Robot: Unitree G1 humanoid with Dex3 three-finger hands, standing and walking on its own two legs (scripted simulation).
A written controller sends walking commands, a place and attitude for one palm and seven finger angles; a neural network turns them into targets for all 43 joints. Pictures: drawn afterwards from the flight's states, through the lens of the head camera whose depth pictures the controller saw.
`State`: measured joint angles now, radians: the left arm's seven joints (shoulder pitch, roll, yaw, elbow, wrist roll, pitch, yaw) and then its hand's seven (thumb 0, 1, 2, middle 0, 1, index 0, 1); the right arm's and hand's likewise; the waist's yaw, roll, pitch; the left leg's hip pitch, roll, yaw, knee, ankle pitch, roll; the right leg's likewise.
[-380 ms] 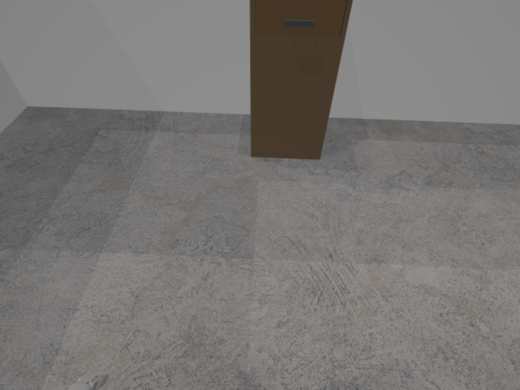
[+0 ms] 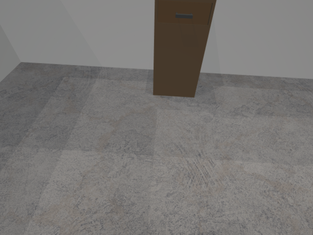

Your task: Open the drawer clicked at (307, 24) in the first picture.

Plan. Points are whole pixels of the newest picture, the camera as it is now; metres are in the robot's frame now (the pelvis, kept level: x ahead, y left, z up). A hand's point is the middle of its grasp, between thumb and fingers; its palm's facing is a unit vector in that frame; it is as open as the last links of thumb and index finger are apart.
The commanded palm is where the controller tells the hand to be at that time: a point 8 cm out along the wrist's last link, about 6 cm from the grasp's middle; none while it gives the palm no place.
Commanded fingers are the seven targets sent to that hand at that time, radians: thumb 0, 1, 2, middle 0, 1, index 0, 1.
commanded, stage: stand and wait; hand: left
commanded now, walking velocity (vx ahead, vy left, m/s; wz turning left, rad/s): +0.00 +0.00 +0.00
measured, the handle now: (183, 14) +1.48 -0.10 +0.00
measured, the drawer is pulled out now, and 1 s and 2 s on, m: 0.00 0.00 0.00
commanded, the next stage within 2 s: look at it before walking up in 0.44 s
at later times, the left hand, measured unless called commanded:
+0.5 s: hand out of the picture +0.05 +0.25 -0.15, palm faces -0.03 -0.94 -0.33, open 7.4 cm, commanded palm none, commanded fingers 0.00 0.90 0.90 -0.20 -0.30 -0.20 -0.30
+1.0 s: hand out of the picture +0.06 +0.25 -0.15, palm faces -0.03 -0.94 -0.33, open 7.4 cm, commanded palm none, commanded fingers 0.00 0.90 0.90 -0.20 -0.30 -0.20 -0.30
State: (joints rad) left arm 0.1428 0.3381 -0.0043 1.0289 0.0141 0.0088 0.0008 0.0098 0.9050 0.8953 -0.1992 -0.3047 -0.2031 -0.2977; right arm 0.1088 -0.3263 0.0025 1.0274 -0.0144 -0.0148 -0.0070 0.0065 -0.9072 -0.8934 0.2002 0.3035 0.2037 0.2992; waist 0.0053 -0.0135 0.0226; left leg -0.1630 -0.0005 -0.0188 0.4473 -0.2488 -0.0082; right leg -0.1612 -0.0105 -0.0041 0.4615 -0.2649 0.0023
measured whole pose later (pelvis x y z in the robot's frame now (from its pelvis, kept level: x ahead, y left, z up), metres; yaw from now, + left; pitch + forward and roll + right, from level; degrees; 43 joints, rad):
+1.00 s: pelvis -0.01 +0.00 +0.00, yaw +0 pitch -2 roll +0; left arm 0.14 0.35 -0.01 1.09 0.02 0.00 0.00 0.01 0.91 0.90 -0.20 -0.30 -0.20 -0.30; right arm 0.12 -0.34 0.01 1.11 -0.01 -0.02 0.00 0.01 -0.91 -0.89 0.20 0.30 0.20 0.30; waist 0.00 -0.01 0.04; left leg -0.14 0.00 -0.02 0.38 -0.20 -0.01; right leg -0.14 -0.01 0.00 0.39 -0.21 0.01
